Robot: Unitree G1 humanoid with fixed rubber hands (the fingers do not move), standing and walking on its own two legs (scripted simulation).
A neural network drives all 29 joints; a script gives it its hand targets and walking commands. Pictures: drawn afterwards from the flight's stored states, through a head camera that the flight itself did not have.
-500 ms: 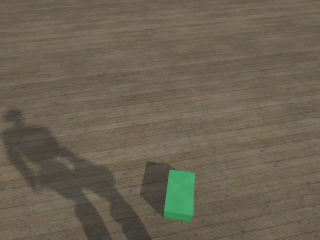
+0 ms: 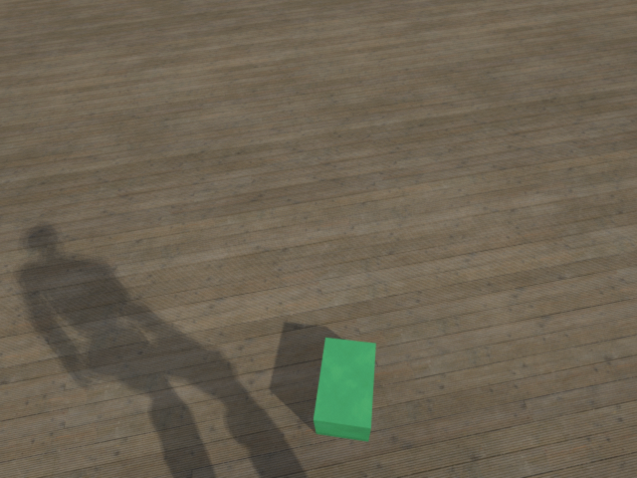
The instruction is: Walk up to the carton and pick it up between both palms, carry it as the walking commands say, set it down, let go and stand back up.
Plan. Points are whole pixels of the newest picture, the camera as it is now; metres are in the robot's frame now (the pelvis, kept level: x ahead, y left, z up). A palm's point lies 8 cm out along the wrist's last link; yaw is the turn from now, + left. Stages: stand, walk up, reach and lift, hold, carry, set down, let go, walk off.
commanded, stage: walk up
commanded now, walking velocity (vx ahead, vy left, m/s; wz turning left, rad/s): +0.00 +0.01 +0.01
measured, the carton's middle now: (346, 388) +0.47 -0.03 -0.70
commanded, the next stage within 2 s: none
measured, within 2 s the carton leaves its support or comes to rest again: neither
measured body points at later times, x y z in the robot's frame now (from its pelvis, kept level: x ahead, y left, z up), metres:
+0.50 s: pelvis -0.02 -0.03 +0.00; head +0.00 -0.04 +0.45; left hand +0.00 +0.22 -0.15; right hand +0.01 -0.26 -0.17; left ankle -0.05 +0.15 -0.72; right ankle -0.04 -0.10 -0.74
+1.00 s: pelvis +0.00 +0.00 +0.00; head +0.01 +0.01 +0.45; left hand +0.03 +0.24 -0.16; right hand -0.02 -0.24 -0.16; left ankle -0.06 +0.15 -0.74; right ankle -0.02 -0.09 -0.70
